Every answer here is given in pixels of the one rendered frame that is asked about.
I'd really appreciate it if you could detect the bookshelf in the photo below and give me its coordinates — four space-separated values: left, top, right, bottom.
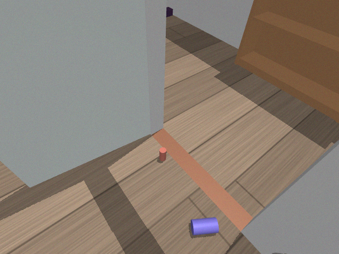
234 0 339 123

